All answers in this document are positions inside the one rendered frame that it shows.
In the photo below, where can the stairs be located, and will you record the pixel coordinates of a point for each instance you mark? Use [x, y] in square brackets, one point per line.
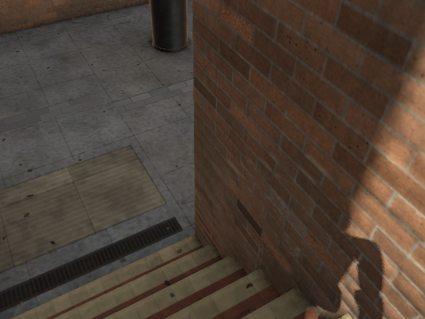
[182, 281]

